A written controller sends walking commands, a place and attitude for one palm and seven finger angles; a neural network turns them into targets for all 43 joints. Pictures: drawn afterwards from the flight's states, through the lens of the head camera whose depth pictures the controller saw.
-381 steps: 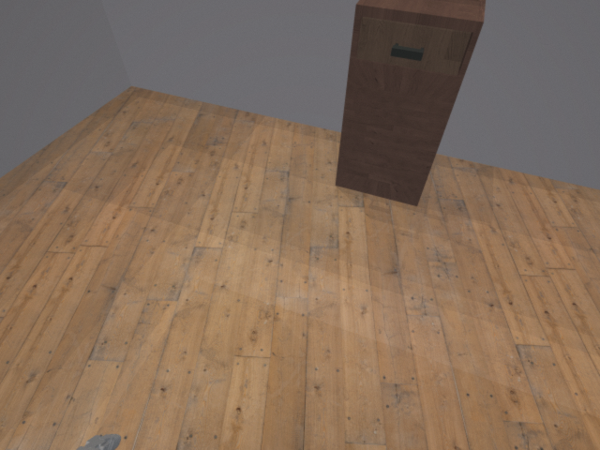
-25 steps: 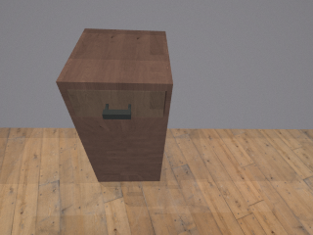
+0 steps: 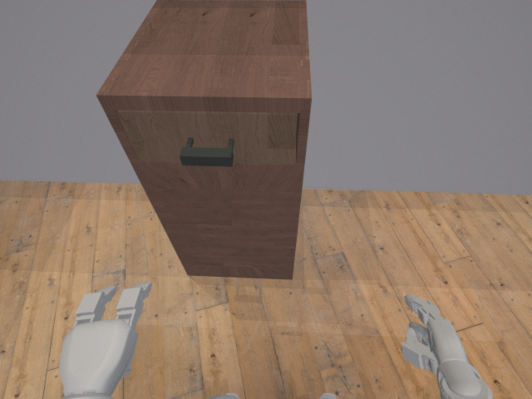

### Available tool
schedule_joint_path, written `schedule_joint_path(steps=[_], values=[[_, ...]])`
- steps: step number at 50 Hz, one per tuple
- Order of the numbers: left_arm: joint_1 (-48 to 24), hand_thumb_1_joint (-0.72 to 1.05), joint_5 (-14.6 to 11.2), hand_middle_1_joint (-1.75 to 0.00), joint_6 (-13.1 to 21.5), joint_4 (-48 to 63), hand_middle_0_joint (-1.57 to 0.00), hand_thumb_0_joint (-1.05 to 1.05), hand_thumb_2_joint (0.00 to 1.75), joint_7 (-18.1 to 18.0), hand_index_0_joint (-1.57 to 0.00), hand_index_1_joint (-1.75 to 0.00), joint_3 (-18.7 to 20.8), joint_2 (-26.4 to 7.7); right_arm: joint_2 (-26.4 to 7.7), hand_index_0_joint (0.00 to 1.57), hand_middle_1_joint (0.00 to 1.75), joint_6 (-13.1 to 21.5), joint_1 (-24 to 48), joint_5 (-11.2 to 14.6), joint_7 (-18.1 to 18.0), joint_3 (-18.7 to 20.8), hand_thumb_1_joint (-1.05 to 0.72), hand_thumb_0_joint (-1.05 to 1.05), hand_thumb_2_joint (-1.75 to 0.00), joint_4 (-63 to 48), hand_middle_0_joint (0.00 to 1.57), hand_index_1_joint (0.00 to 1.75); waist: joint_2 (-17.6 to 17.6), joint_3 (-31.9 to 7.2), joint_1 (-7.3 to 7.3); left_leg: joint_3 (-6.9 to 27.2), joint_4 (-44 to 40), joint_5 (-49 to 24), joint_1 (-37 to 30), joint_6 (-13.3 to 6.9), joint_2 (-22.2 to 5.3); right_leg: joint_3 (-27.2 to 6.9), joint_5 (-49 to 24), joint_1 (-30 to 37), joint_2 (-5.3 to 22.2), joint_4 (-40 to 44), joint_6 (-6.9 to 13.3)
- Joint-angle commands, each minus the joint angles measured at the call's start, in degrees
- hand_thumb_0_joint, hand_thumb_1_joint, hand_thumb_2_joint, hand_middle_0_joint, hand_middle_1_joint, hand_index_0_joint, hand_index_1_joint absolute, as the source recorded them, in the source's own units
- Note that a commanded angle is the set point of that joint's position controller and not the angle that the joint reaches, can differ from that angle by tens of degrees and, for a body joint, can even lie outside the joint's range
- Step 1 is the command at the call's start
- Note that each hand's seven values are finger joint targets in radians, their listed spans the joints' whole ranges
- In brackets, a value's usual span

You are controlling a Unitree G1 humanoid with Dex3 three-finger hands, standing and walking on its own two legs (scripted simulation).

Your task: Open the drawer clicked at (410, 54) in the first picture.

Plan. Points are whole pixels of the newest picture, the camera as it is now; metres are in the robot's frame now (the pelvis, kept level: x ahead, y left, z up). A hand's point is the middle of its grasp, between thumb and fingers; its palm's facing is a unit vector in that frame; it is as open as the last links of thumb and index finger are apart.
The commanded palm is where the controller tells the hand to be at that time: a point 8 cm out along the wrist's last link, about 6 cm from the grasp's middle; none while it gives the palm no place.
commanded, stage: raise the hand with hooked fingers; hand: left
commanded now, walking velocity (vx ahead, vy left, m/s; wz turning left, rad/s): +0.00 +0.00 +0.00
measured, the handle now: (208, 149) +0.57 +0.22 +0.00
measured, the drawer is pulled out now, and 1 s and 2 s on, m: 0.00 0.00 0.00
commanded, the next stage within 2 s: move the hooked fingers above the handle in 1.42 s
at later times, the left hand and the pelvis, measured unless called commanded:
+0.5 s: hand (125, 276) +0.25 +0.24 +0.05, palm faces +0.04 -0.06 -1.00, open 11.9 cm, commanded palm +0.24 +0.24 +0.11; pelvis +0.03 -0.01 +0.03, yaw +1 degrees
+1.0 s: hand (118, 212) +0.31 +0.25 +0.12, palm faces +0.07 -0.06 -1.00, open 13.8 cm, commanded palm +0.29 +0.26 +0.18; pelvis +0.02 +0.01 +0.04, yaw +1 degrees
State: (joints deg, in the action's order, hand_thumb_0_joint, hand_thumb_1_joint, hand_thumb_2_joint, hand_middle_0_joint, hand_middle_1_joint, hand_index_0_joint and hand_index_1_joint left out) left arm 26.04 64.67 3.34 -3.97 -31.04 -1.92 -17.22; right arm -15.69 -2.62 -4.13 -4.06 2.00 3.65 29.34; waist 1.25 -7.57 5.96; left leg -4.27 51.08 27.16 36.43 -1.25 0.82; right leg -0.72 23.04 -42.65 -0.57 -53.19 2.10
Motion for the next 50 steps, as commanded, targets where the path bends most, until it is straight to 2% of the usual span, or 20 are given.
schedule_joint_path(steps=[1,3,4,6,8,11,14,17,20,22,25,26,29,34,37,39,41,44,46,50], values=[[-17.3,0.32,-1.2,-0.68,-1.7,17.3,-0.24,0.00,0.65,-4.5,-0.24,-0.68,6.7,-12.3,-4.2,0.20,0.30,1.9,3.6,-0.1,-1.9,0.8,-0.90,0.00,-0.90,-6.9,0.20,0.30,-4.8,-14.3,-4.44,6.0,-2.0,-14.8,-9.8,-0.6,2.1,-7.9,-8.7,5.3,-0.9,8.4,1.9],[-16.6,0.27,-2.6,-0.70,-3.7,17.0,-0.25,0.00,0.63,-2.4,-0.25,-0.70,6.1,-13.2,-4.2,0.20,0.30,1.5,4.0,0.2,-2.5,0.3,-0.90,0.00,-0.90,-6.8,0.20,0.30,-6.1,-14.4,-4.17,5.2,-3.5,-17.4,-10.4,-0.8,2.3,-6.6,-13.5,10.2,-0.9,9.5,1.7],[-16.4,0.25,-3.7,-0.72,-5.2,16.2,-0.25,0.00,0.62,-0.9,-0.25,-0.72,5.3,-12.6,-4.1,0.20,0.30,1.1,4.8,0.4,-2.8,-0.2,-0.90,0.00,-0.90,-6.6,0.20,0.30,-4.5,-13.4,-4.66,5.1,-4.1,-17.6,-9.6,-1.1,2.2,-6.4,-15.3,12.5,-1.0,10.5,1.5],[-13.8,0.20,-5.2,-0.75,-7.3,14.7,-0.25,0.00,0.60,2.6,-0.25,-0.75,4.3,-12.4,-3.8,0.20,0.30,0.7,5.4,1.0,-3.4,-0.7,-0.90,0.00,-0.90,-6.5,0.20,0.30,-2.9,-11.8,-3.66,4.6,-7.0,-18.2,-8.9,-1.1,2.3,-6.4,-19.1,18.8,-0.7,12.7,1.0],[-10.6,0.15,-6.4,-0.78,-8.5,13.4,-0.25,0.00,0.58,6.0,-0.25,-0.78,4.2,-12.2,-3.4,0.20,0.30,0.6,5.5,1.5,-3.7,-1.4,-0.90,0.00,-0.90,-6.3,0.20,0.30,0.6,-11.0,-2.63,4.2,-9.5,-19.8,-8.5,-1.0,2.3,-6.5,-23.3,23.9,-0.4,14.2,0.5],[-7.7,0.08,-7.4,-0.82,-7.4,11.8,-0.26,0.00,0.55,9.5,-0.26,-0.82,6.0,-13.8,-3.3,0.20,0.30,1.0,5.3,1.7,-3.8,-2.3,-0.90,0.00,-0.90,-5.8,0.20,0.30,3.2,-7.6,-1.51,4.1,-12.5,-20.2,-7.6,-0.6,2.2,-7.5,-27.4,28.1,0.2,15.7,0.0],[-7.7,0.01,-7.0,-0.87,-5.0,12.9,-0.26,0.00,0.52,10.2,-0.26,-0.87,8.2,-15.2,-3.3,0.20,0.30,1.3,4.9,1.2,-3.4,-2.2,-0.90,0.00,-0.90,-5.2,0.20,0.30,1.7,-8.3,-0.52,4.1,-14.1,-21.6,-8.5,-0.5,2.2,-7.6,-30.4,30.9,0.6,16.3,0.1],[-11.0,-0.06,-6.5,-0.92,-2.9,14.7,-0.27,0.00,0.49,9.0,-0.27,-0.92,8.3,-14.6,-3.0,0.20,0.30,1.6,4.3,1.1,-2.9,-1.4,-0.90,0.00,-0.90,-4.6,0.20,0.30,-0.2,-8.9,-0.89,4.0,-14.6,-21.6,-9.9,-0.5,2.4,-7.1,-29.4,30.1,0.8,16.7,0.1],[-15.3,-0.13,-6.3,-0.96,-1.8,15.6,-0.27,0.00,0.46,7.2,-0.27,-0.96,9.7,-15.8,-3.1,0.20,0.30,1.9,3.9,1.2,-2.9,-0.4,-0.90,0.00,-0.90,-3.9,0.20,0.30,0.4,-10.8,-1.38,3.8,-14.3,-22.0,-10.8,-0.7,2.6,-7.0,-29.7,30.5,1.1,16.7,-0.1],[-16.8,-0.17,-6.4,-0.99,-1.9,15.1,-0.28,0.00,0.44,6.5,-0.28,-0.99,9.4,-15.6,-3.3,0.20,0.30,2.0,3.6,1.4,-2.9,0.1,-0.90,0.00,-0.90,-3.4,0.20,0.30,-0.6,-12.4,-1.52,3.8,-14.4,-23.3,-11.9,-0.6,2.7,-5.9,-30.0,30.1,0.9,16.2,0.1],[-21.2,-0.24,-6.7,-1.03,-3.3,14.7,-0.28,0.00,0.41,6.7,-0.28,-1.03,7.0,-14.6,-3.6,0.20,0.30,2.0,3.9,2.0,-2.9,0.5,-0.90,0.00,-0.90,-3.0,0.20,0.30,-0.7,-11.6,-2.16,3.6,-15.1,-23.3,-13.4,-0.8,2.6,-5.0,-27.8,29.1,0.8,17.1,0.0],[-22.0,-0.27,-6.9,-1.05,-4.0,13.9,-0.28,0.00,0.40,7.1,-0.28,-1.05,6.9,-14.9,-3.7,0.20,0.30,2.0,3.8,2.2,-3.0,0.6,-0.90,0.00,-0.90,-2.7,0.20,0.30,0.2,-11.4,-2.29,3.6,-15.4,-23.6,-13.8,-0.8,2.5,-4.7,-27.7,29.2,0.7,17.4,0.0],[-25.8,-0.34,-7.1,-1.10,-5.9,14.2,-0.29,0.00,0.37,9.0,-0.29,-1.10,5.6,-15.3,-4.0,0.20,0.30,1.6,4.4,2.8,-3.3,0.4,-0.90,0.00,-0.90,-2.7,0.20,0.30,-0.6,-11.3,-2.02,3.7,-17.0,-25.2,-16.1,-0.8,2.1,-3.3,-26.0,29.8,0.4,18.2,0.2],[-30.1,-0.45,-7.2,-1.17,-8.4,12.6,-0.30,0.00,0.32,12.9,-0.30,-1.17,5.5,-17.0,-4.0,0.20,0.30,0.8,5.2,3.5,-3.8,-0.4,-0.90,0.00,-0.90,-2.8,0.20,0.30,-1.2,-8.7,-0.82,3.5,-20.3,-25.5,-18.1,-0.6,1.8,-2.4,-23.3,31.5,0.2,20.6,0.4],[-33.7,-0.50,-7.4,-1.20,-9.4,11.5,-0.30,0.00,0.30,14.8,-0.30,-1.20,3.7,-16.1,-3.7,0.20,0.30,0.4,4.9,3.8,-3.8,-1.1,-0.90,0.00,-0.90,-2.9,0.20,0.30,-2.3,-6.7,-0.76,3.5,-22.2,-25.5,-19.4,-0.4,1.6,-1.4,-22.1,31.7,0.2,21.7,0.6],[-35.8,-0.50,-7.5,-1.20,-10.0,9.9,-0.30,0.00,0.30,16.3,-0.30,-1.20,4.2,-16.9,-3.8,0.20,0.30,0.0,5.0,4.1,-3.9,-1.2,-0.90,0.00,-0.90,-3.0,0.20,0.30,-0.8,-5.7,-0.84,3.4,-23.1,-25.0,-19.7,-0.4,1.5,-1.2,-20.7,32.1,0.0,22.8,0.6],[-39.4,-0.50,-7.2,-1.20,-9.9,11.1,-0.30,0.00,0.30,17.3,-0.30,-1.20,3.4,-17.1,-3.6,0.20,0.30,-0.1,4.7,4.0,-3.9,-1.4,-0.90,0.00,-0.90,-2.9,0.20,0.30,-2.6,-6.6,-0.85,3.3,-23.7,-26.0,-21.2,-0.3,1.5,-1.0,-21.4,32.9,0.0,23.1,0.7],[-43.0,-0.50,-7.4,-1.20,-9.6,10.6,-0.30,0.00,0.30,18.9,-0.30,-1.20,3.0,-17.3,-3.7,0.20,0.30,-0.2,4.3,4.1,-4.0,-1.5,-0.90,0.00,-0.90,-2.8,0.20,0.30,-2.4,-7.3,-1.19,3.6,-24.4,-26.6,-22.6,-0.2,1.4,-0.6,-21.3,33.5,-0.1,23.9,0.7],[-45.2,-0.50,-7.7,-1.20,-9.6,9.0,-0.30,0.00,0.30,19.9,-0.30,-1.20,2.4,-17.3,-3.6,0.20,0.30,-0.4,4.0,4.3,-4.1,-1.9,-0.90,0.00,-0.90,-2.4,0.20,0.30,-2.7,-5.8,-1.45,3.7,-25.0,-26.6,-22.7,-0.1,1.3,0.0,-20.9,33.2,-0.1,24.4,0.8],[-50.4,-0.50,-7.9,-1.20,-8.9,8.8,-0.30,0.00,0.30,21.6,-0.30,-1.20,2.6,-18.8,-3.9,0.20,0.30,-0.5,3.6,4.4,-4.1,-1.9,-0.90,0.00,-0.90,-2.0,0.20,0.30,-3.4,-7.2,-1.50,4.1,-25.7,-28.0,-24.3,0.1,1.2,0.3,-21.2,34.1,-0.2,25.0,0.9]])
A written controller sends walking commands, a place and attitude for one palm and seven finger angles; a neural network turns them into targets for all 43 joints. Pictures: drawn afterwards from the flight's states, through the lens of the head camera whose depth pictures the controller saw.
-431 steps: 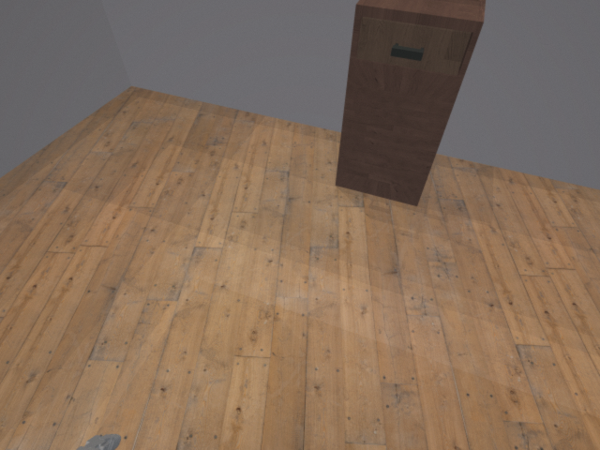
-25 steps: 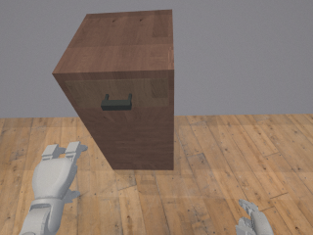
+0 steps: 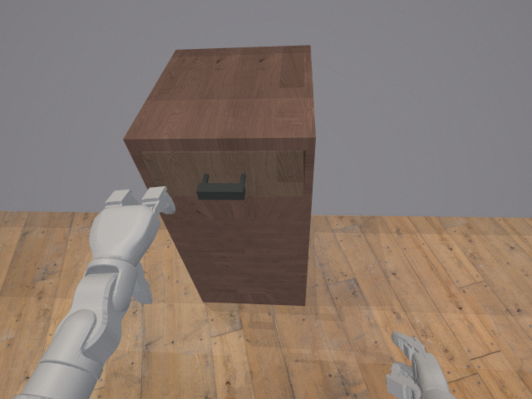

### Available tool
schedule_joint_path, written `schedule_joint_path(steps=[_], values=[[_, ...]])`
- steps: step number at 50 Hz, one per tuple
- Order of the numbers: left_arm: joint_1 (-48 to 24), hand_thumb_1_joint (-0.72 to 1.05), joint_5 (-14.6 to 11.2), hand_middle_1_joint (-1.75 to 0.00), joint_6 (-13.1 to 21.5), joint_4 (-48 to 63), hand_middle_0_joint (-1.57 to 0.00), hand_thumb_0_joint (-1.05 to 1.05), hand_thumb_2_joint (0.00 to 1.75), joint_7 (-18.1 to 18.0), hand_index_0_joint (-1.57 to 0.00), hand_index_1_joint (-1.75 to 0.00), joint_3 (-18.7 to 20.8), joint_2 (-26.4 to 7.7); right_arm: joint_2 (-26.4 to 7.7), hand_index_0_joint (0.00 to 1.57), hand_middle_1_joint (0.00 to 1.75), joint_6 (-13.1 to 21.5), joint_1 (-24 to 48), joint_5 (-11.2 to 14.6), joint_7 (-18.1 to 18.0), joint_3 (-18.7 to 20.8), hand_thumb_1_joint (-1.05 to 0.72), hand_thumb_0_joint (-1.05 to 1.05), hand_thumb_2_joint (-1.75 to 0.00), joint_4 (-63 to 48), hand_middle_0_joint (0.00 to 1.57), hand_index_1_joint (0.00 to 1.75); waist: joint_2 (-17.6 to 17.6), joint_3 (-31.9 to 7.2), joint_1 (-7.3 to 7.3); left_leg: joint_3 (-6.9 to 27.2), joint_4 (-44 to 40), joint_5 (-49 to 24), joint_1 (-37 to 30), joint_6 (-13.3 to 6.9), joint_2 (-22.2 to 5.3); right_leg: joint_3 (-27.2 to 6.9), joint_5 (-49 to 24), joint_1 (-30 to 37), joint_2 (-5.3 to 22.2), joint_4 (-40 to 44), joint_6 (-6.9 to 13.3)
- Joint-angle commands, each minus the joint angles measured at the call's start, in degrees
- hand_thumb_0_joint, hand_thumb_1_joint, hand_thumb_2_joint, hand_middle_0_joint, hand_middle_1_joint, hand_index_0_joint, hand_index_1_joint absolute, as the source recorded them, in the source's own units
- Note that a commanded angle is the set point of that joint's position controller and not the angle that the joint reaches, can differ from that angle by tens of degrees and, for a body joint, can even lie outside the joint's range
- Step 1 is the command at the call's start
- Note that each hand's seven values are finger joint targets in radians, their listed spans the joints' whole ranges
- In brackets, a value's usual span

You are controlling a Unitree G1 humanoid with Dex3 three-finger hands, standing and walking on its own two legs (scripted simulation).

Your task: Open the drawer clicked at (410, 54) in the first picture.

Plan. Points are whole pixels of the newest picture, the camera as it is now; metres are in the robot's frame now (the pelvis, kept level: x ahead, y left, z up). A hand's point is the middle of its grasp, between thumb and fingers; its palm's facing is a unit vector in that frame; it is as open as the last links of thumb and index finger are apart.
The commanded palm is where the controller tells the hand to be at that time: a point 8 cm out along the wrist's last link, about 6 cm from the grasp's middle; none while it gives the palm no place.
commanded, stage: raise the hand with hooked fingers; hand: left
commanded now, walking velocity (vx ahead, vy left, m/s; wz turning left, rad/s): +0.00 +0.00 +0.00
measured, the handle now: (222, 184) +0.55 +0.19 -0.05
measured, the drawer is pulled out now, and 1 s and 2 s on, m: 0.00 0.00 0.00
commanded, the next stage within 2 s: move the hooked fingers above the handle in 0.42 s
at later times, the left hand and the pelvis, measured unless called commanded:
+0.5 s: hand (140, 241) +0.31 +0.24 +0.08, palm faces +0.08 -0.06 -1.00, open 13.8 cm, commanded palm +0.28 +0.24 +0.13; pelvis +0.00 +0.00 +0.00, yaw +0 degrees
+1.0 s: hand (170, 221) +0.36 +0.22 +0.06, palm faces +0.01 -0.03 -1.00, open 13.8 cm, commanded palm +0.35 +0.23 +0.11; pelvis +0.00 -0.01 +0.00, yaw +0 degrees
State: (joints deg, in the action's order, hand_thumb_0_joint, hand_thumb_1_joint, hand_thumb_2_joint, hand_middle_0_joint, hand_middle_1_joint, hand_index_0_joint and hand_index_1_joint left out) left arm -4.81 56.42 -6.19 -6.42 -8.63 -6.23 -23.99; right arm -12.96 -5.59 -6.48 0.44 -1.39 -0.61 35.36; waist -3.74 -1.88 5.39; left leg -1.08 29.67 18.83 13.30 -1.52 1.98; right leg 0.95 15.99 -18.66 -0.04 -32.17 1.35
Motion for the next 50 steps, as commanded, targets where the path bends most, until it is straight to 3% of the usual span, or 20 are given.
schedule_joint_path(steps=[1,6,8,13,15,20,26,29,31,36,39,40,44,48,50], values=[[-20.8,-0.50,0.1,-1.20,0.9,11.4,-0.30,0.00,0.30,-0.5,-0.30,-1.20,6.8,-12.3,-6.6,0.20,0.30,2.5,5.8,0.0,-0.7,2.4,-0.90,0.00,-0.90,-7.9,0.20,0.30,1.2,-12.8,-1.05,1.0,-4.6,-20.2,-1.5,0.5,0.0,-1.1,-14.5,10.4,-0.7,4.2,1.7],[-14.1,-0.50,-1.3,-1.20,1.8,9.1,-0.30,0.00,0.30,1.5,-0.30,-1.20,7.3,-11.1,-7.1,0.20,0.30,2.1,4.7,0.1,0.0,2.7,-0.90,0.00,-0.90,-8.2,0.20,0.30,4.1,-12.2,-0.17,1.0,-5.2,-22.4,-0.4,0.7,-0.2,-0.9,-16.2,11.6,-0.8,4.4,1.6],[-14.3,-0.50,-1.1,-1.20,2.5,10.3,-0.30,0.00,0.30,1.5,-0.30,-1.20,7.1,-10.9,-7.2,0.20,0.30,2.2,4.6,0.0,0.2,2.8,-0.90,0.00,-0.90,-8.5,0.20,0.30,3.9,-11.9,0.01,1.1,-5.2,-22.7,-0.2,0.7,-0.3,-0.9,-16.1,11.1,-0.8,4.3,1.7],[-16.7,-0.50,-0.1,-1.20,4.9,14.2,-0.30,0.00,0.30,-1.1,-0.30,-1.20,9.3,-13.2,-7.2,0.20,0.30,2.7,4.1,-0.3,0.2,3.3,-0.90,0.00,-0.90,-8.2,0.20,0.30,0.4,-15.4,0.34,1.6,-4.5,-25.2,-2.4,1.1,-0.4,-1.1,-16.4,10.7,-0.9,3.7,2.0],[-16.7,-0.50,-0.1,-1.20,5.0,14.1,-0.30,0.00,0.30,-2.3,-0.30,-1.20,9.9,-13.3,-7.1,0.20,0.30,2.9,3.7,-0.3,0.3,3.5,-0.90,0.00,-0.90,-7.8,0.20,0.30,1.2,-16.6,0.33,1.5,-4.3,-25.2,-2.6,1.1,-0.3,-1.1,-16.7,11.1,-0.8,3.6,1.8],[-16.6,-0.50,-0.5,-1.20,3.6,11.6,-0.30,0.00,0.30,-3.2,-0.30,-1.20,8.6,-12.0,-7.3,0.20,0.30,3.0,3.9,0.2,0.3,3.7,-0.90,0.00,-0.90,-6.8,0.20,0.30,2.4,-14.6,-0.29,1.2,-4.7,-24.6,-1.8,1.2,-0.3,-0.9,-16.7,10.4,-0.9,4.0,1.8],[-15.9,-0.50,-1.0,-1.20,2.3,10.6,-0.30,0.00,0.30,-1.4,-0.30,-1.20,7.2,-11.4,-7.3,0.20,0.30,2.6,4.6,0.3,0.0,3.5,-0.90,0.00,-0.90,-7.1,0.20,0.30,3.6,-13.3,-0.56,0.7,-5.2,-22.0,-0.8,0.6,0.0,-1.1,-15.9,11.2,-0.8,4.8,1.6],[-20.4,-0.50,-0.5,-1.20,2.5,7.0,-0.30,0.00,0.30,-0.8,-0.30,-1.20,6.6,-11.5,-7.5,0.20,0.30,2.6,4.4,0.3,-0.6,3.2,-0.90,0.00,-0.90,-6.6,0.20,0.30,4.9,-11.5,-1.54,0.2,-4.9,-18.5,0.3,0.2,0.3,-1.4,-13.9,9.4,-0.9,5.5,1.2],[-22.4,-0.50,0.0,-1.20,3.4,4.8,-0.30,0.00,0.30,-1.1,-0.30,-1.20,7.9,-13.3,-7.4,0.20,0.30,2.8,3.6,0.3,-1.1,3.2,-0.90,0.00,-0.90,-6.2,0.20,0.30,4.8,-12.9,-1.15,0.0,-4.5,-18.3,0.9,0.0,0.5,-1.7,-14.2,10.2,-0.7,5.1,1.3],[-30.9,-0.50,0.5,-1.20,5.6,1.3,-0.30,0.00,0.30,-2.3,-0.30,-1.20,5.1,-11.2,-7.1,0.20,0.30,3.3,2.3,0.4,-1.5,3.6,-0.90,0.00,-0.90,-5.6,0.20,0.30,2.3,-14.4,-2.51,0.0,-3.3,-17.9,0.8,0.2,0.7,-1.5,-13.6,7.6,-0.6,4.3,1.4],[-32.9,-0.50,1.1,-1.20,5.9,-3.5,-0.30,0.00,0.30,-3.2,-0.30,-1.20,6.9,-13.1,-7.5,0.20,0.30,3.4,1.1,0.5,-1.6,3.9,-0.90,0.00,-0.90,-5.1,0.20,0.30,3.6,-15.6,-2.47,-0.1,-2.7,-17.3,2.3,0.1,0.8,-1.7,-13.5,7.7,-0.8,3.9,1.3],[-33.5,-0.50,1.2,-1.20,5.9,-4.4,-0.30,0.00,0.30,-3.4,-0.30,-1.20,5.7,-11.9,-7.3,0.20,0.30,3.5,1.0,0.4,-1.6,3.9,-0.90,0.00,-0.90,-5.2,0.20,0.30,4.2,-16.4,-2.37,-0.4,-2.4,-17.3,2.7,-0.1,0.9,-1.9,-14.2,8.1,-0.5,3.6,1.1],[-33.5,-0.50,1.5,-1.20,5.7,-7.9,-0.30,0.00,0.30,-4.0,-0.30,-1.20,7.1,-12.8,-7.7,0.20,0.30,3.0,-0.1,0.5,-1.4,4.5,-0.90,0.00,-0.90,-5.1,0.20,0.30,3.0,-19.0,-2.01,-0.6,-1.6,-20.1,3.7,0.0,0.9,-2.0,-17.7,9.3,-0.6,2.3,1.3],[-36.5,-0.50,1.5,-1.20,5.3,-11.9,-0.30,0.00,0.30,-4.4,-0.30,-1.20,5.9,-12.0,-8.0,0.20,0.30,2.8,-1.4,0.8,-1.5,4.7,-0.90,0.00,-0.90,-4.6,0.20,0.30,5.4,-17.5,-3.29,-0.9,-1.0,-18.7,5.8,-0.4,0.7,-2.0,-17.6,8.0,-0.5,1.9,1.0],[-38.1,-0.50,1.9,-1.20,5.9,-11.6,-0.30,0.00,0.30,-4.7,-0.30,-1.20,6.0,-12.4,-8.2,0.20,0.30,2.8,-2.0,0.7,-1.5,5.0,-0.90,0.00,-0.90,-4.9,0.20,0.30,4.4,-19.5,-3.20,-0.8,-0.6,-19.1,5.4,-0.5,0.7,-2.1,-17.5,8.0,-0.5,1.5,1.1]])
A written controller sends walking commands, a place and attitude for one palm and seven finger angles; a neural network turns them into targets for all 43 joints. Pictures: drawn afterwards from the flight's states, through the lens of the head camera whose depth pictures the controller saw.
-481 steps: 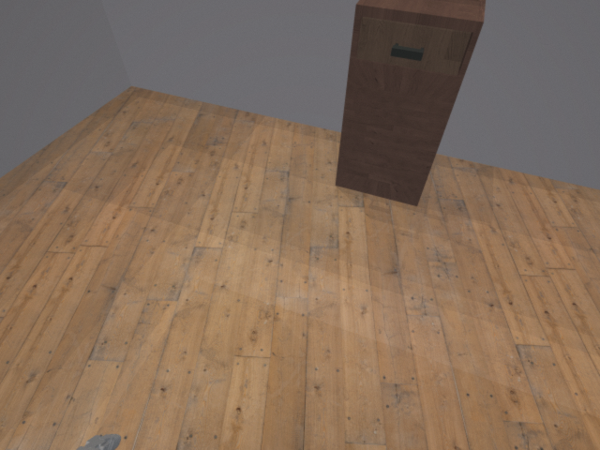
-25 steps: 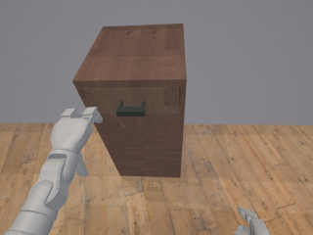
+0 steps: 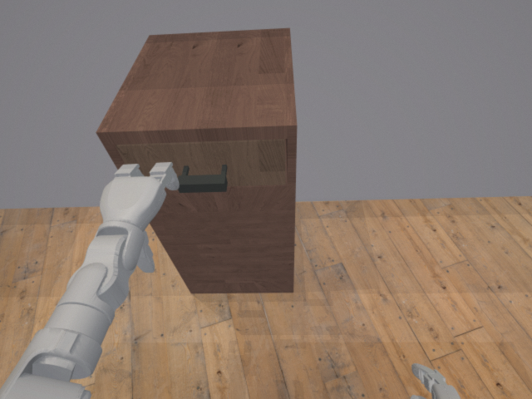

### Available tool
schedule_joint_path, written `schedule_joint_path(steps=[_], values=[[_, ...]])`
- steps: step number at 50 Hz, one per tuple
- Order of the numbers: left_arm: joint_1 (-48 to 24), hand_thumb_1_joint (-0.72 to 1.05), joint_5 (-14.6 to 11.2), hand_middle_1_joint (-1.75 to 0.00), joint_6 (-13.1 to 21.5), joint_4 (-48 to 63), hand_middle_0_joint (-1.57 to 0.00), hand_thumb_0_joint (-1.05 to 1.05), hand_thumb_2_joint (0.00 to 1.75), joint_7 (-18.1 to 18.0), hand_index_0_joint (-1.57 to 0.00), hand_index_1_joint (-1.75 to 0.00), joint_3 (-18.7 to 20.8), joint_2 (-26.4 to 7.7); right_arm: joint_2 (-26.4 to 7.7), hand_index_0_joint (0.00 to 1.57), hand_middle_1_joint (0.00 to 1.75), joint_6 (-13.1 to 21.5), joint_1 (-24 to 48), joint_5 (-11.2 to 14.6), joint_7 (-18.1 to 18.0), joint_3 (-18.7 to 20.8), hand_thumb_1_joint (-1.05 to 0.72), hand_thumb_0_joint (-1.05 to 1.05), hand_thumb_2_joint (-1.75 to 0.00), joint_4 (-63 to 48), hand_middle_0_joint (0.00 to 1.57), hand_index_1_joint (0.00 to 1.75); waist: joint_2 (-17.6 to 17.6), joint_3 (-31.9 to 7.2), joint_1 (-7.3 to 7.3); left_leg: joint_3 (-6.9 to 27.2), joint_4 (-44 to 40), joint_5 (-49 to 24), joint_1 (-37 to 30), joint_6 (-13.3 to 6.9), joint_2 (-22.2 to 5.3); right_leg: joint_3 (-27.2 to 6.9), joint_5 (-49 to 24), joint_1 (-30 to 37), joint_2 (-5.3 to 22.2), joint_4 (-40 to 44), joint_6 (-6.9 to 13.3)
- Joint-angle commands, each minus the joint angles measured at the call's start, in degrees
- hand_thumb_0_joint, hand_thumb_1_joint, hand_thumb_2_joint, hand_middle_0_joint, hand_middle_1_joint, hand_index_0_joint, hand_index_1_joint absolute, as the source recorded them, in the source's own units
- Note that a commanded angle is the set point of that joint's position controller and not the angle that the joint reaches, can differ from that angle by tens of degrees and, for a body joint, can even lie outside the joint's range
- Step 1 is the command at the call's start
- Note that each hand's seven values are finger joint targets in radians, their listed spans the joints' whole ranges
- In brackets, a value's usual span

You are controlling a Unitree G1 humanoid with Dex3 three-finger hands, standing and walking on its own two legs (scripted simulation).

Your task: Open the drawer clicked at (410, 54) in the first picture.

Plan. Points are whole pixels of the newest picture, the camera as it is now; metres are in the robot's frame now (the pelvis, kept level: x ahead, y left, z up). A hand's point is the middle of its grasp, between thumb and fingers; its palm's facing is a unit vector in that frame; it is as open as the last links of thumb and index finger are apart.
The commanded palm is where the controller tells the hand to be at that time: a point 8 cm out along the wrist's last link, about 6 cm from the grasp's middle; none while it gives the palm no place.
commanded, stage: move the hooked fingers above the handle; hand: left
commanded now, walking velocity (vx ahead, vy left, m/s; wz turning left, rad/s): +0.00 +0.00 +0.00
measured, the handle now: (203, 176) +0.56 +0.20 -0.04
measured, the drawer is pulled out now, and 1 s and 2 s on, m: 0.00 0.00 0.00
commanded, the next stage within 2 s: none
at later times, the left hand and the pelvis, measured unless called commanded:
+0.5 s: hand (172, 196) +0.43 +0.22 +0.04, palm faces -0.02 +0.00 -1.00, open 13.8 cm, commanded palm +0.42 +0.22 +0.09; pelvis +0.00 +0.00 -0.01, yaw +0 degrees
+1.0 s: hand (194, 176) +0.50 +0.20 +0.02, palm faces -0.02 +0.00 -1.00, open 13.8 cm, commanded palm +0.49 +0.20 +0.07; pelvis +0.00 +0.02 -0.02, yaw -1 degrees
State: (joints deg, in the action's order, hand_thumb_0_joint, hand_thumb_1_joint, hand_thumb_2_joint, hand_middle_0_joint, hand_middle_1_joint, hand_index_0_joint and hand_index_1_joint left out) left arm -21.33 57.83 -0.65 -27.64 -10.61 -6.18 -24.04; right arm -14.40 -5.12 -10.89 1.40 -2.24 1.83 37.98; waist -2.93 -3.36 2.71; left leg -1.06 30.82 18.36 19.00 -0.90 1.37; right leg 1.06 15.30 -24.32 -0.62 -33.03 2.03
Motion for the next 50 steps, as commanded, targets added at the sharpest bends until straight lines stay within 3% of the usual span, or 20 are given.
schedule_joint_path(steps=[1,3,4,6,9,12,16,17,19,22,24,27,29,32,35,37,41,44,46,50], values=[[-22.2,-0.50,0.6,-1.20,0.6,9.1,-0.30,0.00,0.30,-3.1,-0.30,-1.20,6.6,-12.8,-6.7,0.20,0.30,2.3,1.8,-0.2,-0.6,2.8,-0.90,0.00,-0.90,-7.2,0.20,0.30,3.7,-18.8,-0.61,-0.8,-1.4,-19.3,-0.3,-1.2,1.3,-2.1,-17.6,13.7,0.0,1.9,0.5],[-22.9,-0.50,0.7,-1.20,1.1,8.2,-0.30,0.00,0.30,-3.6,-0.30,-1.20,5.7,-11.6,-6.6,0.20,0.30,2.4,1.0,-0.2,-0.5,3.2,-0.90,0.00,-0.90,-7.0,0.20,0.30,2.8,-19.1,-0.91,-1.0,-0.8,-20.2,-0.7,-1.2,1.3,-2.2,-18.7,13.0,-0.1,1.7,0.5],[-24.0,-0.50,1.0,-1.20,1.3,7.3,-0.30,0.00,0.30,-4.2,-0.30,-1.20,7.7,-13.7,-7.0,0.20,0.30,2.3,0.4,-0.3,-0.5,3.3,-0.90,0.00,-0.90,-6.6,0.20,0.30,4.0,-19.8,-1.04,-0.6,-0.8,-20.0,0.2,-1.1,1.3,-2.2,-18.3,13.6,-0.2,1.4,0.5],[-25.2,-0.50,1.2,-1.20,1.3,5.4,-0.30,0.00,0.30,-5.0,-0.30,-1.20,5.7,-11.5,-6.7,0.20,0.30,2.4,-0.1,-0.1,-0.3,3.4,-0.90,0.00,-0.90,-6.3,0.20,0.30,3.2,-18.9,-1.57,-0.8,-0.6,-19.3,0.6,-1.2,1.3,-1.9,-17.7,12.0,-0.1,1.3,0.5],[-26.9,-0.50,1.7,-1.20,1.1,2.3,-0.30,0.00,0.30,-6.6,-0.30,-1.20,8.8,-14.7,-7.2,0.20,0.30,2.3,-0.9,-0.2,-0.3,3.6,-0.90,0.00,-0.90,-5.8,0.20,0.30,3.4,-20.0,-1.13,-0.8,-0.5,-19.0,1.9,-1.2,1.4,-2.2,-17.5,12.9,-0.3,1.0,0.6],[-30.4,-0.50,2.2,-1.20,0.6,-1.8,-0.30,0.00,0.30,-7.4,-0.30,-1.20,6.3,-12.4,-7.0,0.20,0.30,2.3,-2.0,-0.1,-0.2,3.7,-0.90,0.00,-0.90,-4.9,0.20,0.30,3.9,-19.4,-2.59,-1.2,-0.2,-18.2,2.3,-1.4,1.3,-2.1,-17.7,11.5,-0.2,1.1,0.3],[-35.2,-0.50,2.7,-1.20,0.6,-6.6,-0.30,0.00,0.30,-7.5,-0.30,-1.20,6.6,-13.9,-7.5,0.20,0.30,2.2,-3.7,-0.1,-0.3,3.8,-0.90,0.00,-0.90,-4.2,0.20,0.30,4.1,-19.6,-3.62,-1.2,0.2,-17.4,3.6,-1.5,1.3,-2.1,-17.4,10.7,-0.3,0.9,0.3],[-36.0,-0.50,2.6,-1.20,0.6,-7.5,-0.30,0.00,0.30,-7.3,-0.30,-1.20,4.3,-11.4,-7.3,0.20,0.30,2.2,-4.0,-0.1,-0.2,3.8,-0.90,0.00,-0.90,-4.5,0.20,0.30,4.0,-20.0,-3.95,-1.2,0.3,-16.6,3.6,-1.6,1.4,-2.0,-16.5,10.1,-0.2,1.0,0.2],[-38.2,-0.50,2.7,-1.20,1.4,-8.9,-0.30,0.00,0.30,-7.3,-0.30,-1.20,5.2,-12.3,-7.5,0.20,0.30,2.4,-5.1,-0.3,-0.3,4.0,-0.90,0.00,-0.90,-4.1,0.20,0.30,3.4,-20.7,-4.45,-0.8,0.7,-17.2,3.5,-1.6,1.3,-1.9,-16.5,9.4,-0.4,0.8,0.4],[-42.0,-0.50,3.2,-1.20,2.2,-11.1,-0.30,0.00,0.30,-7.9,-0.30,-1.20,3.6,-10.8,-7.5,0.20,0.30,2.5,-6.8,-0.4,-0.1,4.2,-0.90,0.00,-0.90,-3.4,0.20,0.30,3.5,-21.5,-5.84,-0.7,1.8,-17.3,3.5,-1.7,1.1,-1.9,-16.7,7.1,-0.6,0.2,0.2],[-42.2,-0.50,3.3,-1.20,2.6,-12.9,-0.30,0.00,0.30,-8.6,-0.30,-1.20,5.7,-12.7,-7.7,0.20,0.30,2.5,-7.7,-0.7,0.1,4.3,-0.90,0.00,-0.90,-3.4,0.20,0.30,3.4,-22.7,-5.36,-0.5,2.2,-17.9,4.4,-1.6,1.3,-1.7,-17.0,7.6,-0.7,-0.3,0.4],[-45.4,-0.50,4.1,-1.20,1.7,-17.3,-0.30,0.00,0.30,-9.9,-0.30,-1.20,4.6,-12.3,-7.9,0.20,0.30,2.5,-8.7,-0.7,0.2,4.1,-0.90,0.00,-0.90,-2.8,0.20,0.30,3.1,-20.9,-6.78,-0.6,2.7,-15.8,6.7,-1.6,1.2,-1.6,-15.2,4.5,-0.8,-0.6,0.3],[-47.1,-0.50,4.5,-1.20,1.5,-18.1,-0.30,0.00,0.30,-10.9,-0.30,-1.20,7.6,-15.7,-8.1,0.20,0.30,2.7,-9.6,-1.0,0.4,4.3,-0.90,0.00,-0.90,-2.5,0.20,0.30,2.7,-23.8,-6.20,-0.7,3.3,-17.3,6.9,-1.6,1.2,-1.7,-16.5,6.0,-0.9,-1.4,0.4],[-47.9,-0.50,4.7,-1.20,1.1,-19.1,-0.30,0.00,0.30,-11.6,-0.30,-1.20,6.0,-13.2,-8.0,0.20,0.30,2.5,-11.0,-1.3,0.9,4.8,-0.90,0.00,-0.90,-2.3,0.20,0.30,1.2,-27.8,-6.80,-0.7,4.7,-21.0,5.2,-1.4,0.9,-1.5,-19.4,5.4,-1.2,-2.6,0.3],[-50.0,-0.50,4.3,-1.20,0.0,-23.0,-0.30,0.00,0.30,-11.6,-0.30,-1.20,3.7,-10.6,-8.3,0.20,0.30,2.6,-12.1,-1.2,1.3,4.8,-0.90,0.00,-0.90,-1.6,0.20,0.30,2.8,-24.4,-8.49,-0.4,4.8,-19.5,7.0,-1.5,0.5,-1.3,-17.9,2.7,-1.4,-2.3,0.2],[-52.3,-0.50,4.4,-1.20,0.0,-22.6,-0.30,0.00,0.30,-11.9,-0.30,-1.20,5.0,-12.6,-8.7,0.20,0.30,2.6,-13.0,-1.4,1.3,4.8,-0.90,0.00,-0.90,-1.3,0.20,0.30,1.8,-26.4,-8.45,-0.3,5.1,-19.1,6.7,-1.6,0.5,-1.4,-17.3,2.6,-1.4,-2.5,0.2],[-54.4,-0.50,5.1,-1.20,0.3,-23.7,-0.30,0.00,0.30,-12.7,-0.30,-1.20,5.5,-12.9,-8.7,0.20,0.30,2.6,-14.5,-1.8,1.5,5.0,-0.90,0.00,-0.90,-0.7,0.20,0.30,0.2,-28.5,-8.96,0.1,6.1,-21.4,6.1,-1.5,0.3,-1.1,-17.9,1.2,-1.7,-3.6,0.3],[-55.6,-0.50,5.1,-1.20,-0.9,-27.6,-0.30,0.00,0.30,-13.4,-0.30,-1.20,5.4,-13.0,-9.2,0.20,0.30,2.5,-15.1,-2.0,1.6,4.7,-0.90,0.00,-0.90,-0.1,0.20,0.30,1.7,-26.1,-10.10,0.1,6.5,-20.4,8.7,-1.5,0.3,-0.9,-17.4,0.0,-1.9,-3.5,0.3],[-56.8,-0.50,5.4,-1.20,-1.4,-28.1,-0.30,0.00,0.30,-14.0,-0.30,-1.20,7.0,-15.5,-9.4,0.20,0.30,2.7,-15.9,-2.1,1.7,4.6,-0.90,0.00,-0.90,0.0,0.20,0.30,1.0,-28.0,-9.82,0.0,6.8,-19.9,9.3,-1.6,0.3,-1.2,-17.7,0.6,-1.8,-4.1,0.1],[-57.9,-0.50,5.4,-1.20,-2.0,-29.0,-0.30,0.00,0.30,-13.7,-0.30,-1.20,5.8,-14.1,-9.5,0.20,0.30,2.6,-17.3,-2.4,2.0,4.9,-0.90,0.00,-0.90,0.3,0.20,0.30,-0.6,-31.0,-10.58,0.4,8.1,-23.9,7.6,-1.3,-0.2,-0.8,-19.3,-0.5,-2.0,-5.0,0.1]])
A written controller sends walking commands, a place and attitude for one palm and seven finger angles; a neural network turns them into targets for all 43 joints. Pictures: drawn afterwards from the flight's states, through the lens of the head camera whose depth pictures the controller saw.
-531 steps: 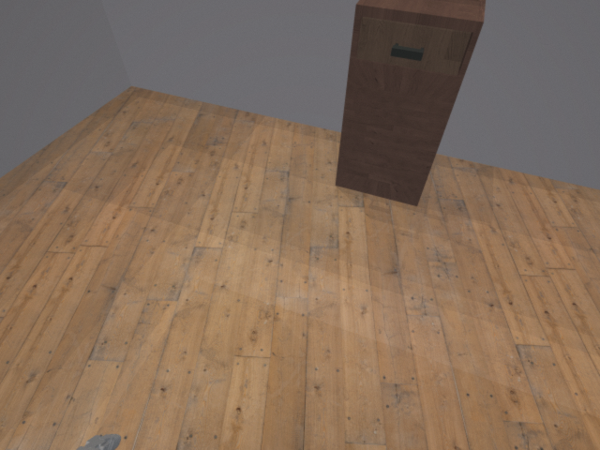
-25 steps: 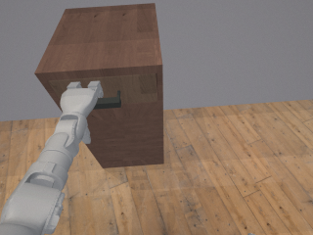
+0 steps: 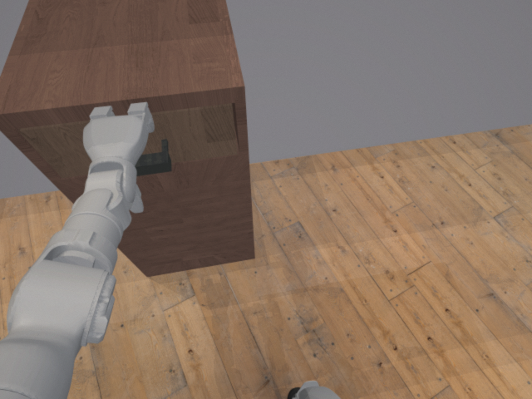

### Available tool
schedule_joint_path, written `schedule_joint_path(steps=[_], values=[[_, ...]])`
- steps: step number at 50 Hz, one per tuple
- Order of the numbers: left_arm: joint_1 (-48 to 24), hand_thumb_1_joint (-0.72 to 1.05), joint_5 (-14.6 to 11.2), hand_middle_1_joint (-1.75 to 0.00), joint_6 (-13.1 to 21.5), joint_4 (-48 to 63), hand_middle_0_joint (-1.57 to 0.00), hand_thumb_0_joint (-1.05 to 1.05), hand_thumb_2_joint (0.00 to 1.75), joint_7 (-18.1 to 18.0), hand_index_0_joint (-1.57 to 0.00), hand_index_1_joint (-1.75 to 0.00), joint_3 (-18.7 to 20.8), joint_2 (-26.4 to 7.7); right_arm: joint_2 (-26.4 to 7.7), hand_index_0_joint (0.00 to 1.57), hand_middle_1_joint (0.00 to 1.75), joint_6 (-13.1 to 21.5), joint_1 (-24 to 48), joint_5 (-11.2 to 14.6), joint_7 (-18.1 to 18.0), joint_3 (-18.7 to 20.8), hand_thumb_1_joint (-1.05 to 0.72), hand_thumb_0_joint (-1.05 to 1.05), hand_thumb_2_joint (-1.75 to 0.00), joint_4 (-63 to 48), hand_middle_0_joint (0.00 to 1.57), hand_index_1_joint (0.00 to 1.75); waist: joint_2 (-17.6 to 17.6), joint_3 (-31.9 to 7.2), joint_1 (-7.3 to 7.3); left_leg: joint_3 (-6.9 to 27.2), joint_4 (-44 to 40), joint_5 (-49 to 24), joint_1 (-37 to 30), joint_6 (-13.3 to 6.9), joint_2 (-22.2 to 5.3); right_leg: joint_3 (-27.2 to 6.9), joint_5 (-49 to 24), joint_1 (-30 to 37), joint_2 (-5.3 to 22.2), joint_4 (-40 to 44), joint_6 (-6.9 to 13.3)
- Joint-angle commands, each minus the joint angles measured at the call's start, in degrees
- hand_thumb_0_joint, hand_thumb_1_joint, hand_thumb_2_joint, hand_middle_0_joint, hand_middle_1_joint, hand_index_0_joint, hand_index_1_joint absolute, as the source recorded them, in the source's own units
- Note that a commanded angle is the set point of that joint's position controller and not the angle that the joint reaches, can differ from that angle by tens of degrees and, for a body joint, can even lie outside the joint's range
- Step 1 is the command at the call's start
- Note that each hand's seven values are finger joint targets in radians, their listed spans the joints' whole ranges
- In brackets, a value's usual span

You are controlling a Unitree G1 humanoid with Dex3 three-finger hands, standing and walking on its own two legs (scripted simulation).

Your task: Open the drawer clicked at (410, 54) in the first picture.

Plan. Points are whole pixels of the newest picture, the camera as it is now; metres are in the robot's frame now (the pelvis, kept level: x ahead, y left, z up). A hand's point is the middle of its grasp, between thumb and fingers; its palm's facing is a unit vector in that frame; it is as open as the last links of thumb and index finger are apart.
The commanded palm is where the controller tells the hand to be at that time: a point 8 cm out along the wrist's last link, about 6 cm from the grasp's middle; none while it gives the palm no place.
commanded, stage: move the hooked fingers above the handle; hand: left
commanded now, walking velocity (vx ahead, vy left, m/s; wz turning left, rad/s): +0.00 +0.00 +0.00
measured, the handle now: (141, 156) +0.55 +0.20 -0.02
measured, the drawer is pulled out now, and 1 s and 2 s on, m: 0.00 0.00 0.00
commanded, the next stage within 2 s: lower the fingers behind the handle in 1.20 s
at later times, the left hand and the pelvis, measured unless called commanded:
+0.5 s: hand (125, 163) +0.49 +0.20 +0.03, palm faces -0.04 -0.01 -1.00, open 13.8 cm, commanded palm +0.48 +0.20 +0.09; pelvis +0.01 +0.00 +0.00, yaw +1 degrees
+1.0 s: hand (128, 162) +0.49 +0.20 +0.03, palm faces -0.03 -0.01 -1.00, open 13.8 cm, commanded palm +0.48 +0.20 +0.09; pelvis +0.01 -0.01 +0.00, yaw +1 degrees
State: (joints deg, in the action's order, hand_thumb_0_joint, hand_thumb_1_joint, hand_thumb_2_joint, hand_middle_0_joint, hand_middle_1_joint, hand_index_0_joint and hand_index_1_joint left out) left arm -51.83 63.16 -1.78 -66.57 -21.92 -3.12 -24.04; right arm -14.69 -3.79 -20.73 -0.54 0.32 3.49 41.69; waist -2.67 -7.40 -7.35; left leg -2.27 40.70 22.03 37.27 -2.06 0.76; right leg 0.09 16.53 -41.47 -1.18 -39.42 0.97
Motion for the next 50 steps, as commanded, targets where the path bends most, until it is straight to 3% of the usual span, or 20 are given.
schedule_joint_path(steps=[1,3,8,10,16,17,21,23,26,28,30,32,35,38,40,41,43,47,49,50], values=[[-28.0,-0.50,-0.2,-1.20,-1.0,9.5,-0.30,0.00,0.30,-2.2,-0.30,-1.20,2.5,-13.9,-9.3,0.20,0.30,1.3,-7.6,-0.5,-0.5,3.2,-0.90,0.00,-0.90,-3.2,0.20,0.30,-1.0,-26.1,-0.96,1.6,-1.6,-27.6,-10.7,-0.2,0.3,0.2,-20.6,15.8,-1.5,1.5,1.1],[-25.8,-0.50,-0.4,-1.20,-1.0,9.5,-0.30,0.00,0.30,-1.7,-0.30,-1.20,3.3,-14.4,-9.4,0.20,0.30,1.1,-8.0,-0.6,-0.4,3.2,-0.90,0.00,-0.90,-3.5,0.20,0.30,-0.4,-27.8,-0.15,1.5,-1.3,-29.4,-11.0,-0.2,0.2,0.0,-22.0,17.2,-1.5,1.3,1.0],[-23.9,-0.50,-0.4,-1.20,-0.4,11.2,-0.30,0.00,0.30,-0.9,-0.30,-1.20,3.7,-15.1,-9.5,0.20,0.30,0.5,-8.0,-0.5,-0.5,3.1,-0.90,0.00,-0.90,-4.0,0.20,0.30,-0.9,-25.8,0.54,1.4,-1.7,-30.0,-10.4,-0.1,-0.2,0.2,-22.2,17.2,-1.4,1.5,1.0],[-22.7,-0.50,-0.6,-1.20,0.5,12.9,-0.30,0.00,0.30,-0.9,-0.30,-1.20,5.0,-16.2,-9.5,0.20,0.30,0.4,-8.1,-0.6,-0.6,3.2,-0.90,0.00,-0.90,-4.3,0.20,0.30,-0.1,-27.6,1.11,1.5,-1.7,-31.4,-10.8,-0.2,-0.1,0.0,-23.4,19.0,-1.4,1.5,0.9],[-23.2,-0.50,-0.6,-1.20,1.1,16.0,-0.30,0.00,0.30,-1.9,-0.30,-1.20,3.0,-13.3,-9.1,0.20,0.30,0.2,-7.5,-0.6,-0.4,3.6,-0.90,0.00,-0.90,-3.8,0.20,0.30,-2.3,-26.9,0.58,2.3,-1.5,-34.0,-14.7,0.3,-0.7,0.6,-21.8,16.1,-1.5,1.9,1.0],[-24.2,-0.50,-0.8,-1.20,0.9,16.2,-0.30,0.00,0.30,-1.9,-0.30,-1.20,0.8,-10.6,-8.9,0.20,0.30,0.2,-7.4,-0.7,-0.3,3.6,-0.90,0.00,-0.90,-3.6,0.20,0.30,-2.4,-26.2,-0.24,2.4,-1.5,-34.1,-15.4,0.3,-0.8,0.8,-21.5,15.1,-1.5,2.1,0.9],[-26.4,-0.50,-1.2,-1.20,-0.2,12.3,-0.30,0.00,0.30,-1.8,-0.30,-1.20,0.2,-10.8,-9.1,0.20,0.30,0.0,-7.1,-0.1,-0.5,3.2,-0.90,0.00,-0.90,-2.8,0.20,0.30,0.3,-21.4,-1.54,2.3,-2.7,-26.1,-12.3,0.0,-0.1,0.7,-17.9,14.1,-1.5,3.3,1.1],[-29.4,-0.50,-1.1,-1.20,-0.4,13.1,-0.30,0.00,0.30,-1.8,-0.30,-1.20,-1.9,-9.0,-8.9,0.20,0.30,0.2,-6.8,-0.3,-0.6,3.1,-0.90,0.00,-0.90,-2.9,0.20,0.30,-0.9,-22.4,-2.29,2.4,-2.8,-24.9,-13.1,-0.1,0.1,0.6,-17.2,13.7,-1.4,3.5,1.1],[-30.4,-0.50,-0.8,-1.20,-0.1,12.3,-0.30,0.00,0.30,-1.6,-0.30,-1.20,0.1,-11.4,-9.0,0.20,0.30,0.3,-7.0,-0.3,-0.9,2.9,-0.90,0.00,-0.90,-2.9,0.20,0.30,-1.5,-24.2,-2.12,2.5,-2.1,-26.5,-13.7,-0.1,0.1,0.5,-18.3,13.9,-1.3,2.7,1.1],[-28.3,-0.50,-0.7,-1.20,-0.2,11.5,-0.30,0.00,0.30,-1.6,-0.30,-1.20,1.0,-12.0,-8.8,0.20,0.30,0.2,-6.9,-0.5,-0.9,2.7,-0.90,0.00,-0.90,-3.5,0.20,0.30,-2.4,-25.5,-0.95,2.3,-1.8,-29.1,-13.7,0.1,0.2,0.7,-19.9,15.0,-1.4,1.9,1.2],[-27.4,-0.50,-0.7,-1.20,-0.6,10.5,-0.30,0.00,0.30,-1.5,-0.30,-1.20,1.1,-12.0,-8.8,0.20,0.30,0.0,-7.0,-0.7,-0.9,2.6,-0.90,0.00,-0.90,-3.7,0.20,0.30,-1.5,-25.7,-1.00,1.9,-1.3,-30.6,-12.6,0.0,0.2,0.5,-22.0,16.0,-1.4,1.6,1.0],[-24.5,-0.50,-0.6,-1.20,-1.1,10.2,-0.30,0.00,0.30,-1.3,-0.30,-1.20,2.4,-13.2,-9.0,0.20,0.30,-0.2,-6.8,-0.6,-0.7,2.5,-0.90,0.00,-0.90,-4.3,0.20,0.30,-1.0,-26.3,0.37,1.8,-1.3,-32.3,-11.8,0.1,0.1,0.5,-23.4,17.4,-1.3,1.2,1.0],[-21.3,-0.50,-0.7,-1.20,-1.3,10.9,-0.30,0.00,0.30,-0.7,-0.30,-1.20,2.6,-12.7,-8.8,0.20,0.30,-0.5,-6.7,-0.4,-0.6,2.7,-0.90,0.00,-0.90,-5.2,0.20,0.30,0.7,-26.9,0.96,1.3,-1.2,-33.6,-11.0,-0.2,0.1,0.2,-25.8,19.9,-1.3,1.3,0.8],[-22.2,-0.50,-0.7,-1.20,-1.0,12.9,-0.30,0.00,0.30,-0.6,-0.30,-1.20,1.4,-11.4,-8.8,0.20,0.30,-0.5,-6.4,-0.2,-0.8,2.9,-0.90,0.00,-0.90,-5.2,0.20,0.30,1.6,-24.9,0.40,1.2,-2.0,-30.7,-10.9,-0.3,0.0,0.2,-24.3,19.2,-1.3,2.1,0.8],[-23.3,-0.50,-1.2,-1.20,0.1,15.1,-0.30,0.00,0.30,-0.8,-0.30,-1.20,2.1,-12.4,-8.8,0.20,0.30,-0.4,-6.6,-0.3,-0.9,3.0,-0.90,0.00,-0.90,-5.0,0.20,0.30,1.0,-26.4,0.40,1.2,-2.1,-30.5,-11.6,-0.4,0.1,-0.1,-24.7,20.3,-1.2,2.3,0.7],[-23.9,-0.50,-0.9,-1.20,0.6,16.5,-0.30,0.00,0.30,-1.0,-0.30,-1.20,3.8,-14.7,-8.8,0.20,0.30,-0.4,-6.5,-0.3,-1.1,3.1,-0.90,0.00,-0.90,-4.8,0.20,0.30,0.5,-27.1,0.68,1.2,-2.0,-30.6,-11.8,-0.4,0.1,-0.2,-24.9,20.6,-1.1,2.0,0.8],[-24.4,-0.50,-0.6,-1.20,1.1,17.1,-0.30,0.00,0.30,-1.5,-0.30,-1.20,2.2,-12.7,-8.5,0.20,0.30,-0.2,-6.3,-0.5,-1.1,3.1,-0.90,0.00,-0.90,-4.6,0.20,0.30,0.1,-26.6,0.22,1.1,-2.1,-30.0,-11.9,-0.4,0.3,-0.2,-24.8,20.3,-1.1,2.3,0.8],[-24.2,-0.50,-0.8,-1.20,0.0,12.9,-0.30,0.00,0.30,-2.6,-0.30,-1.20,3.6,-15.3,-8.9,0.20,0.30,-0.1,-5.9,-0.3,-1.3,2.7,-0.90,0.00,-0.90,-3.4,0.20,0.30,0.4,-22.7,-0.26,0.8,-2.9,-24.7,-9.2,-0.5,0.7,-0.2,-21.3,19.2,-1.0,3.3,0.8],[-27.2,-0.50,-0.9,-1.20,-0.3,13.3,-0.30,0.00,0.30,-2.5,-0.30,-1.20,3.3,-15.6,-8.9,0.20,0.30,0.1,-6.0,-0.3,-1.5,2.7,-0.90,0.00,-0.90,-3.4,0.20,0.30,1.5,-24.2,-0.85,0.7,-2.9,-23.6,-8.5,-0.6,1.0,-0.5,-21.6,20.7,-0.9,3.4,0.7],[-27.8,-0.50,-0.8,-1.20,-0.2,13.7,-0.30,0.00,0.30,-2.3,-0.30,-1.20,2.7,-15.5,-8.9,0.20,0.30,0.2,-6.2,-0.2,-1.5,2.7,-0.90,0.00,-0.90,-3.4,0.20,0.30,-0.3,-25.5,-0.98,0.6,-3.0,-23.8,-9.3,-0.7,1.0,-0.7,-22.0,21.0,-0.8,3.3,0.7]])
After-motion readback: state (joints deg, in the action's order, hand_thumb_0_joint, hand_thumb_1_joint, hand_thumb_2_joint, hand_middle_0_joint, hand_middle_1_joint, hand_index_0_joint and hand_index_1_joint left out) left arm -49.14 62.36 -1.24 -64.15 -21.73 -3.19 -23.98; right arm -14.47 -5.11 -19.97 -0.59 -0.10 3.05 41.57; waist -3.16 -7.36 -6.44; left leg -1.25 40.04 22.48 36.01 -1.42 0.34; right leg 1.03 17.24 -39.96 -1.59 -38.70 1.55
